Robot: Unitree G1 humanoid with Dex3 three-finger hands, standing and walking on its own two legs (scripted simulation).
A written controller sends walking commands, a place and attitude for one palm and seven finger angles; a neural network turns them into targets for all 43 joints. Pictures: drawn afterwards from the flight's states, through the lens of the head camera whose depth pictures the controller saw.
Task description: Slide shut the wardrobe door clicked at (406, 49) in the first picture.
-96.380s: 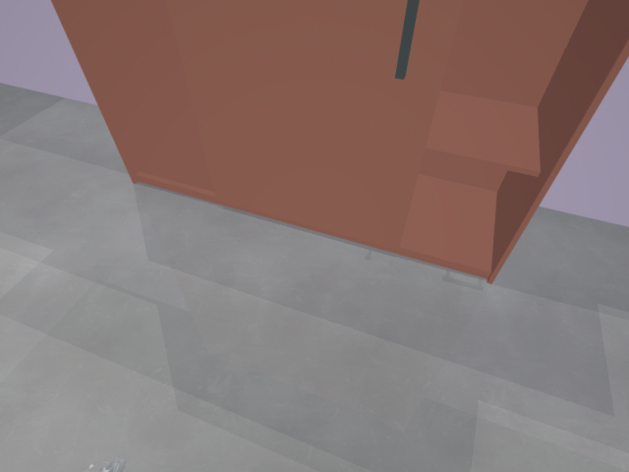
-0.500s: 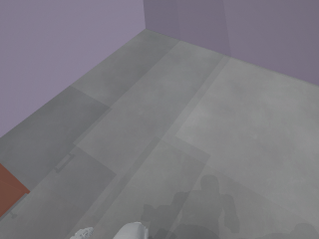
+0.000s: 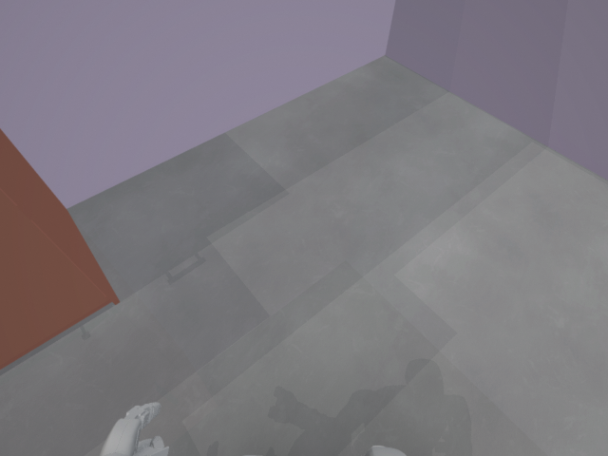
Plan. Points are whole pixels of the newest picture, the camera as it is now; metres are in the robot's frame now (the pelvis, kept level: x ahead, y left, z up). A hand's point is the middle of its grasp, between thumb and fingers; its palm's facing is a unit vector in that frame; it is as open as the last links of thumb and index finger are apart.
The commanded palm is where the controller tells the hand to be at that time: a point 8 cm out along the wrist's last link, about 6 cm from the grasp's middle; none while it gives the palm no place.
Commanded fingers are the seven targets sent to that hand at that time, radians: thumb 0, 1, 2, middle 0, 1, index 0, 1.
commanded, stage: turn to face it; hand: left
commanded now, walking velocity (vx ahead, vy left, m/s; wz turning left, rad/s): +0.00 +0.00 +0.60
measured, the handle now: out of the picture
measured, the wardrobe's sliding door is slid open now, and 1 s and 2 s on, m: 0.01 0.01 0.01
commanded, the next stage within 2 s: take the last steps up to it in 1.06 s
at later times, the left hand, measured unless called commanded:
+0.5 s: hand out of the picture +0.00 +0.24 -0.19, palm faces +0.35 -0.91 -0.22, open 7.4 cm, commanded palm none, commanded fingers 0.00 0.90 0.90 -0.20 -0.30 -0.20 -0.30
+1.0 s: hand out of the picture +0.00 +0.20 -0.16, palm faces +0.58 -0.78 -0.23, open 7.4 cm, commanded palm none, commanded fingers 0.00 0.90 0.90 -0.20 -0.30 -0.20 -0.30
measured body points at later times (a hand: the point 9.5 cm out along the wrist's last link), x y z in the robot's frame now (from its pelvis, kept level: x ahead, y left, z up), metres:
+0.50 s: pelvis +0.00 +0.02 -0.01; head +0.05 +0.07 +0.43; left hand -0.02 +0.29 -0.17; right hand +0.19 -0.20 -0.13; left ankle +0.00 +0.11 -0.74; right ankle +0.01 -0.14 -0.67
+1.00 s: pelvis +0.03 +0.00 +0.00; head +0.08 +0.01 +0.44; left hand -0.03 +0.24 -0.14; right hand +0.23 -0.18 -0.16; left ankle -0.04 +0.09 -0.67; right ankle +0.09 -0.12 -0.74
